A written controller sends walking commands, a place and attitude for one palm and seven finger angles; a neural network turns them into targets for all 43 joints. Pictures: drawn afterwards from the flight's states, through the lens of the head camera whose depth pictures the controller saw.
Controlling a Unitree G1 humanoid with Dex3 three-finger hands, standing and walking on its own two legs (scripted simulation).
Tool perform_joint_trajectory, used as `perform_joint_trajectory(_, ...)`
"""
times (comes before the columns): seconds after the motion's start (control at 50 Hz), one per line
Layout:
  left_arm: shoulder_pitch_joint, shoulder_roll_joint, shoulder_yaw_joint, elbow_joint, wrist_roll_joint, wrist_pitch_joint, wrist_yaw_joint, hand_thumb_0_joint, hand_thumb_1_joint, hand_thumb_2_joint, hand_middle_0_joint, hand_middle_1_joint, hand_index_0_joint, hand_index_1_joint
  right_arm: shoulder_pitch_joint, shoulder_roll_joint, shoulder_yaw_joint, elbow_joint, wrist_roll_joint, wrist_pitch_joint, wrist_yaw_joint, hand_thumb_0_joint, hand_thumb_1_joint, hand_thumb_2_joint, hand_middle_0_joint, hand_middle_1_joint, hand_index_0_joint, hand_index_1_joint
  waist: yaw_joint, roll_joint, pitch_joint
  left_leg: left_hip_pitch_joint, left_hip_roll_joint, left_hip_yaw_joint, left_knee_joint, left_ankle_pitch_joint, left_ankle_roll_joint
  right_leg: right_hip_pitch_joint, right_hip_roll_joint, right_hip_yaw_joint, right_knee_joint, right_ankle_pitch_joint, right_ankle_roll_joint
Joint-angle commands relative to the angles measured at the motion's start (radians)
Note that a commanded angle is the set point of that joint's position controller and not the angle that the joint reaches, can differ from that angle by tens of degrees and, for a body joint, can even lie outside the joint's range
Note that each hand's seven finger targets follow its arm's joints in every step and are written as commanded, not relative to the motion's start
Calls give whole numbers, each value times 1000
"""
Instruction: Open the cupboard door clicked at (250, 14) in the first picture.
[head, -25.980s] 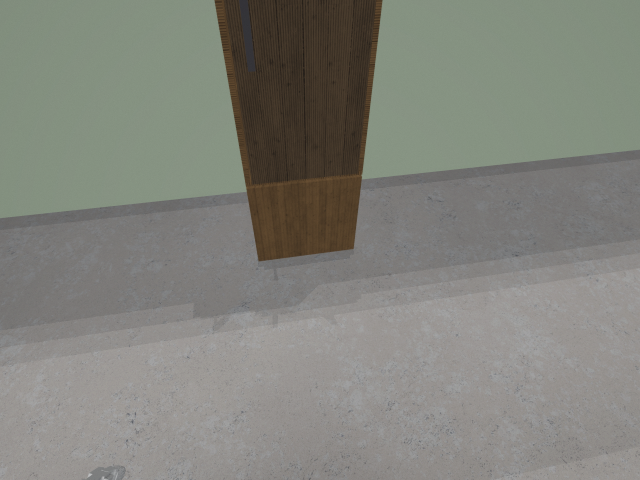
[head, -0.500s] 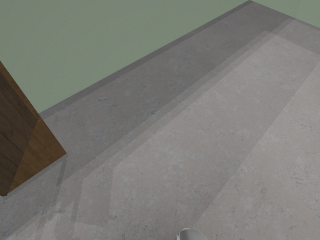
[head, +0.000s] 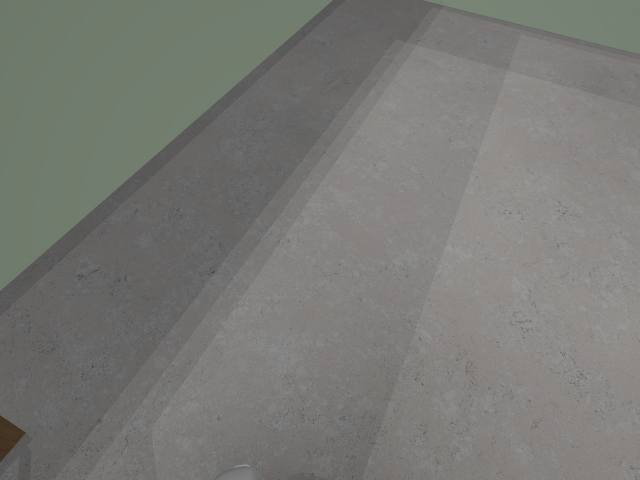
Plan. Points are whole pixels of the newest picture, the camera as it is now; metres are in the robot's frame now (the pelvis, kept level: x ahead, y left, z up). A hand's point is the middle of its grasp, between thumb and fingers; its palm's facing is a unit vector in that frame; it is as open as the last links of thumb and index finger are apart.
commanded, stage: walk to a spot facing it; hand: left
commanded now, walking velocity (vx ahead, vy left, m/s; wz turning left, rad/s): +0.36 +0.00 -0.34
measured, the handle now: out of the picture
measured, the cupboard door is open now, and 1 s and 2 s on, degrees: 47 47 47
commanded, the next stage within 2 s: turn to face it in 0.80 s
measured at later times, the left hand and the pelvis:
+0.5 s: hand (252, 350) +0.33 +0.12 -0.17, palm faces -0.14 -0.97 -0.19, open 7.4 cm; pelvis +0.22 -0.05 +0.00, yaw -8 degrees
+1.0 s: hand (309, 222) +0.61 +0.04 -0.17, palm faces -0.19 -0.96 -0.21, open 7.4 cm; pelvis +0.47 -0.12 -0.01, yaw -12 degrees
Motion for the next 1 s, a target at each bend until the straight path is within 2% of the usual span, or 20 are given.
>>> perform_joint_trajectory(0.0,-87,57,16,-136,-16,-41,-6,0,900,900,-200,-300,-200,-300,401,-271,-63,54,-23,-35,-40,0,-900,-900,200,300,200,300,-150,409,-149,564,408,-571,-433,-238,197,-502,33,-79,478,-282,-8)
perform_joint_trajectory(0.04,-192,74,28,-149,0,-56,-11,0,900,900,-200,-300,-200,-300,353,-226,-52,43,-24,-37,-42,0,-900,-900,200,300,200,300,-121,177,-43,435,411,-556,-432,-71,256,-594,-79,-2,724,-175,-10)
perform_joint_trajectory(0.1,-147,29,15,-113,1,-36,-30,0,900,900,-200,-300,-200,-300,236,-127,-23,44,-16,-53,-48,0,-900,-900,200,300,200,300,-32,219,6,372,272,-191,-405,283,159,-531,-132,-42,633,-30,15)
perform_joint_trajectory(0.14,-164,8,2,-112,-2,-30,-37,0,900,900,-200,-300,-200,-300,263,-132,-24,67,-18,-54,-44,0,-900,-900,200,300,200,300,-40,215,-76,393,210,-23,-366,412,125,-399,-116,-103,398,-17,12)
perform_joint_trajectory(0.22,-148,16,2,-88,-1,-28,-35,0,900,900,-200,-300,-200,-300,248,-147,-32,88,-17,-31,-33,0,-900,-900,200,300,200,300,-26,192,-63,292,212,30,-349,280,124,-143,-45,-206,135,48,-6)
perform_joint_trajectory(0.26,2,63,21,-36,1,-29,-27,0,900,900,-200,-300,-200,-300,208,-146,-27,90,-11,-19,-30,0,-900,-900,200,300,200,300,63,116,-87,186,179,71,-177,311,93,115,-9,-220,34,79,-34)
perform_joint_trajectory(0.28,163,130,43,12,4,-39,-17,0,900,900,-200,-300,-200,-300,168,-126,-18,75,2,-20,-23,0,-900,-900,200,300,200,300,145,10,-143,10,118,142,62,288,55,371,-104,-78,-23,-19,-90)
perform_joint_trajectory(0.3,331,261,78,52,5,-45,5,0,900,900,-200,-300,-200,-300,111,-48,-4,26,22,-26,-12,0,-900,-900,200,300,200,300,216,-289,-215,-260,-29,174,407,-150,16,544,-388,388,-196,-124,-210)
perform_joint_trajectory(0.32,309,291,77,56,-23,-37,13,0,900,900,-200,-300,-200,-300,34,-70,-13,-3,15,-21,-15,0,-900,-900,200,300,200,300,207,-220,-139,-369,-5,2,582,-329,26,451,-475,522,-319,-176,-261)
perform_joint_trajectory(0.42,15,121,28,-14,-4,-56,35,0,900,900,-200,-300,-200,-300,110,-29,-20,83,-1,8,-8,0,-900,-900,200,300,200,300,8,-107,-34,-100,91,-56,337,-101,15,-18,-323,142,-332,-4,-179)
perform_joint_trajectory(0.56,61,135,34,53,-19,-66,18,0,900,900,-200,-300,-200,-300,125,-33,-19,88,-1,-22,1,0,-900,-900,200,300,200,300,-16,-10,-54,179,-18,59,-153,129,21,16,-209,33,-196,65,-119)
perform_joint_trajectory(0.58,58,107,29,47,-19,-65,16,0,900,900,-200,-300,-200,-300,206,-77,-30,115,-3,-31,-8,0,-900,-900,200,300,200,300,-57,88,-85,339,19,-5,-202,94,51,-77,-161,-1,-38,104,-90)
perform_joint_trajectory(0.62,15,32,5,-15,-18,-72,8,0,900,900,-200,-300,-200,-300,457,-228,-63,163,-23,-32,-33,0,-900,-900,200,300,200,300,-152,349,-186,609,400,-530,-387,5,250,-422,9,-122,538,-246,-16)
perform_joint_trajectory(0.7,-89,21,9,-17,-6,-59,-7,0,900,900,-200,-300,-200,-300,270,-95,-29,136,-15,-49,-42,0,-900,-900,200,300,200,300,-44,152,26,355,315,-259,-423,231,194,-512,-144,-25,664,-50,3)
perform_joint_trajectory(0.76,-83,-13,-3,-15,-6,-41,-19,0,900,900,-200,-300,-200,-300,240,-104,-34,142,-17,-48,-38,0,-900,-900,200,300,200,300,-27,192,-54,334,211,-10,-387,364,145,-300,-127,-118,286,-23,9)
perform_joint_trajectory(0.86,75,38,16,45,0,-41,-13,0,900,900,-200,-300,-200,-300,183,-121,-30,143,-6,-17,-28,0,-900,-900,200,300,200,300,61,111,-69,186,145,78,-199,241,95,92,-29,-222,23,133,-20)
perform_joint_trajectory(0.88,195,106,34,76,3,-47,-3,0,900,900,-200,-300,-200,-300,150,-95,-22,132,5,-15,-24,0,-900,-900,200,300,200,300,127,3,-95,24,85,132,15,186,58,294,-130,-72,-28,83,-66)
perform_joint_trajectory(0.9,313,224,62,106,3,-57,16,0,900,900,-200,-300,-200,-300,135,-24,-7,97,19,-15,-14,0,-900,-900,200,300,200,300,168,-300,-153,-195,-51,157,318,-160,22,439,-396,312,-201,83,-168)
perform_joint_trajectory(0.92,309,250,59,97,-19,-48,23,0,900,900,-200,-300,-200,-300,96,-47,-14,72,20,-3,-20,0,-900,-900,200,300,200,300,169,-239,-145,-227,-28,5,495,-360,32,373,-493,404,-299,49,-225)
perform_joint_trajectory(0.98,109,104,14,51,-11,-56,48,0,900,900,-200,-300,-200,-300,67,-26,-14,105,14,10,-31,0,-900,-900,200,300,200,300,62,-150,-42,-193,60,-99,508,-178,25,128,-434,115,-259,389,-165)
